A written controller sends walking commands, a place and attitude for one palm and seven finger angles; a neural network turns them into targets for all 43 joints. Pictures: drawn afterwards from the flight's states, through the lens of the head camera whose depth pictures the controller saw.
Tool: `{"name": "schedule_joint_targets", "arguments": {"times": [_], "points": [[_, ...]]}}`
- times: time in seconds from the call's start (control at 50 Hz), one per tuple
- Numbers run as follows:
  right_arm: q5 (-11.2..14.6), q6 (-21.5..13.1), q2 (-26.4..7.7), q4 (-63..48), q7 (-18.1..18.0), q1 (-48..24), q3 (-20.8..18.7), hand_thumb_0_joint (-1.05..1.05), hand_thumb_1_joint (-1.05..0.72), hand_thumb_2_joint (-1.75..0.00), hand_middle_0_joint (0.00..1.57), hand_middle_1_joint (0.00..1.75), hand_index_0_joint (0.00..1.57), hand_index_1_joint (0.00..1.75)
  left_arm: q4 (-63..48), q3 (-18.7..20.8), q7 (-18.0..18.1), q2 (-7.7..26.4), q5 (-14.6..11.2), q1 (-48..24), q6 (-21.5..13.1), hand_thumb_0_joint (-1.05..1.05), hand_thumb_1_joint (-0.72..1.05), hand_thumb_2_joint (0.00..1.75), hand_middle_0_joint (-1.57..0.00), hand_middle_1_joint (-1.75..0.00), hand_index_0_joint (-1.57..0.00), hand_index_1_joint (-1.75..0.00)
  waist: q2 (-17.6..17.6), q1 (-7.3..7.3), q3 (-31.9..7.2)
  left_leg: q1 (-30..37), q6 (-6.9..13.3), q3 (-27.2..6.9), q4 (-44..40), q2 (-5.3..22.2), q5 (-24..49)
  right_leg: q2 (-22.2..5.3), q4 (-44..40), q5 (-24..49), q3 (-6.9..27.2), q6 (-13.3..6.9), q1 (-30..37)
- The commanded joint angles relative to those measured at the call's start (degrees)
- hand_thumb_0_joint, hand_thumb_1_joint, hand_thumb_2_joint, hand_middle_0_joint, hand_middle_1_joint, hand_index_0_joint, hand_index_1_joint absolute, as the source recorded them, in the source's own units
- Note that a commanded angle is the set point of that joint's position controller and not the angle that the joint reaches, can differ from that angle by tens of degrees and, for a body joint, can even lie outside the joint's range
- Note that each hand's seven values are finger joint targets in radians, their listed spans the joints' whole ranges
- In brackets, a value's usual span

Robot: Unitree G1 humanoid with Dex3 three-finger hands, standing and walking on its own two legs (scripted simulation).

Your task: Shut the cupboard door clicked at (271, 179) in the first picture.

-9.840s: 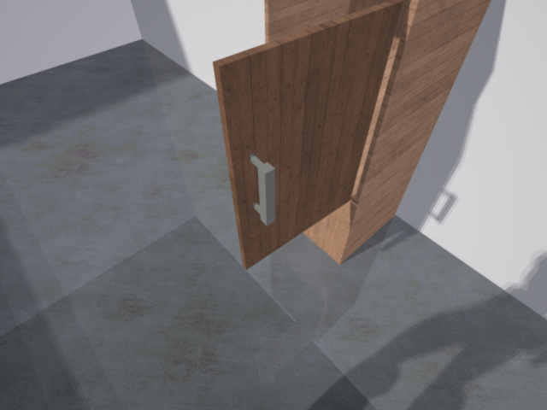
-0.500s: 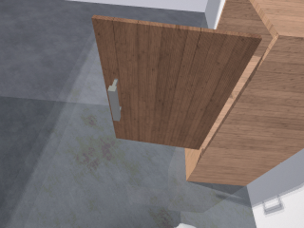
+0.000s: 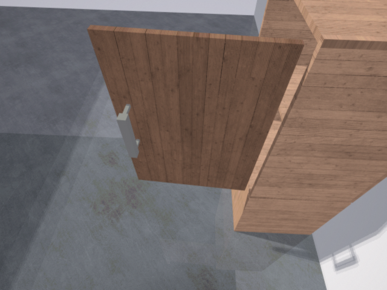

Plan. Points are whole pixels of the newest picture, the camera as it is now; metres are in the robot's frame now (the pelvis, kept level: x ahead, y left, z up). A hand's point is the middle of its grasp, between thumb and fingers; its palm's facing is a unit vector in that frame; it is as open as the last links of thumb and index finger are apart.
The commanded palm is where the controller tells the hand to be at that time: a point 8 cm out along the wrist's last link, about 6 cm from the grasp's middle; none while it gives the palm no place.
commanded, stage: come to a stop and stand still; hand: left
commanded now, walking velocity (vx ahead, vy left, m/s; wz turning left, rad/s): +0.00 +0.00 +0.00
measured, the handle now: (131, 131) +0.50 +0.21 -0.02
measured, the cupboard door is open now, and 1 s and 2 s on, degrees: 86 86 86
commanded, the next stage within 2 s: look again from close up in 0.46 s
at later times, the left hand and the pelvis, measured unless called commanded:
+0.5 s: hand out of the picture +0.00 +0.23 -0.16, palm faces -0.03 -0.96 -0.27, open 7.4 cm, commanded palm none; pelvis -0.01 +0.03 +0.00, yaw -2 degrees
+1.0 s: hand out of the picture +0.04 +0.18 -0.16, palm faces -0.06 -0.97 -0.23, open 7.4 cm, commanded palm none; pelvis +0.00 +0.00 +0.01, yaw -2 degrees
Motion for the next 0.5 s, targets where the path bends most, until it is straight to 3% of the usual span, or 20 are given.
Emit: {"name": "schedule_joint_targets", "arguments": {"times": [0.0, 0.02, 0.04, 0.06, 0.08, 0.1, 0.14, 0.22, 0.24, 0.3, 0.48], "points": [[-0.04, -3.05, -7.85, -5.33, 0.05, 2.45, -1.27, 0.00, -0.90, -0.90, 0.20, 0.30, 0.20, 0.30, -0.46, 1.32, 2.74, 7.02, -0.26, 6.09, -2.20, 0.00, 0.90, 0.90, -0.20, -0.30, -0.20, -0.30, 8.25, 0.05, -8.12, 4.28, 2.67, -1.08, 1.21, 8.66, 25.62, -7.77, -0.45, 25.64, 5.95, -2.02, 2.78], [-0.59, -3.06, -4.72, -6.94, 0.20, 3.38, -0.48, 0.00, -0.90, -0.90, 0.20, 0.30, 0.20, 0.30, -3.23, 1.25, 2.36, 9.99, 0.05, 5.07, -1.91, 0.00, 0.90, 0.90, -0.20, -0.30, -0.20, -0.30, 8.24, 0.24, -9.69, 0.56, 3.26, -2.49, 0.96, 5.49, 14.25, -8.64, 0.10, 18.32, 8.54, -3.59, 3.17], [-0.95, -3.13, -4.41, -7.74, 0.33, 2.80, 0.09, 0.00, -0.90, -0.90, 0.20, 0.30, 0.20, 0.30, -3.75, 0.91, 1.89, 9.59, 0.15, 3.41, -1.74, 0.00, 0.90, 0.90, -0.20, -0.30, -0.20, -0.30, 11.80, -0.16, -8.15, 0.07, 3.50, -3.06, -1.51, 4.88, 12.82, -8.04, 1.33, 15.89, 8.11, -4.03, 1.91], [-0.76, -3.44, -4.44, -8.27, 0.11, 3.79, 0.29, 0.00, -0.90, -0.90, 0.20, 0.30, 0.20, 0.30, -3.88, 0.70, 1.54, 9.04, 0.22, 3.07, -1.18, 0.00, 0.90, 0.90, -0.20, -0.30, -0.20, -0.30, 11.23, -0.39, -4.14, -2.89, 4.31, -6.56, -4.33, 6.28, 14.21, -5.24, 2.38, 7.20, 5.54, -3.31, -0.51], [-0.69, -3.69, -5.37, -8.66, -0.05, 3.94, 0.51, 0.00, -0.90, -0.90, 0.20, 0.30, 0.20, 0.30, -3.54, 0.34, 1.18, 7.80, 0.25, 3.75, -0.68, 0.00, 0.90, 0.90, -0.20, -0.30, -0.20, -0.30, 10.77, 0.28, -2.46, -3.78, 5.49, -8.58, -6.78, 7.85, 16.25, -2.57, 2.83, 0.74, 3.07, -2.25, -1.08], [-0.55, -3.76, -6.01, -9.18, -0.22, 3.71, 0.54, 0.00, -0.90, -0.90, 0.20, 0.30, 0.20, 0.30, -3.36, -0.04, 0.98, 6.96, 0.29, 4.75, -0.41, 0.00, 0.90, 0.90, -0.20, -0.30, -0.20, -0.30, 8.94, 0.79, -1.10, -4.57, 6.45, -9.51, -8.25, 8.51, 15.52, -1.37, 2.46, -2.03, 2.05, -1.59, -1.22], [-0.57, -4.00, -6.19, -9.61, -0.44, 3.69, 0.71, 0.00, -0.90, -0.90, 0.20, 0.30, 0.20, 0.30, -2.79, -0.36, 0.54, 6.51, 0.26, 5.29, -0.36, 0.00, 0.90, 0.90, -0.20, -0.30, -0.20, -0.30, 6.01, 1.01, -0.32, -4.43, 7.05, -9.33, -9.02, 8.19, 15.30, -1.25, 1.70, -0.55, 2.24, -1.57, -1.03], [-0.49, -4.07, -7.25, -9.18, -0.29, 3.55, 0.64, 0.00, -0.90, -0.90, 0.20, 0.30, 0.20, 0.30, -2.16, -0.64, 0.10, 6.66, 0.20, 5.89, -0.21, 0.00, 0.90, 0.90, -0.20, -0.30, -0.20, -0.30, 1.86, 0.58, 0.79, -4.39, 6.48, -9.23, -12.76, 7.21, 2.30, -2.09, -0.28, -0.16, 3.75, -1.34, -2.06], [-0.59, -4.18, -7.13, -8.91, -0.29, 3.36, 0.71, 0.00, -0.90, -0.90, 0.20, 0.30, 0.20, 0.30, -1.98, -0.67, -0.04, 6.84, 0.25, 5.99, -0.34, 0.00, 0.90, 0.90, -0.20, -0.30, -0.20, -0.30, 3.25, 0.69, 0.68, -3.98, 6.57, -8.80, -13.29, 6.93, 2.97, -2.22, -0.47, 1.15, 3.91, -1.53, -2.01], [-0.45, -4.52, -7.86, -7.82, -0.21, 3.24, 0.89, 0.00, -0.90, -0.90, 0.20, 0.30, 0.20, 0.30, -1.29, -0.79, -0.13, 7.61, 0.15, 6.51, -0.72, 0.00, 0.90, 0.90, -0.20, -0.30, -0.20, -0.30, 0.18, 0.62, -1.11, -1.78, 6.39, -7.93, -12.99, 6.45, 3.89, -3.15, -1.98, 2.78, 5.00, -1.36, -1.49], [-0.22, -5.12, -8.32, -3.64, -0.46, 2.83, 1.31, 0.00, -0.90, -0.90, 0.20, 0.30, 0.20, 0.30, 0.76, -0.93, -0.05, 9.37, -0.17, 5.47, -1.28, 0.00, 0.90, 0.90, -0.20, -0.30, -0.20, -0.30, 0.47, 0.36, -2.57, 3.16, 5.84, -4.92, -11.01, 6.02, 15.22, -4.45, -3.74, 9.18, 5.92, -1.03, -0.12]]}}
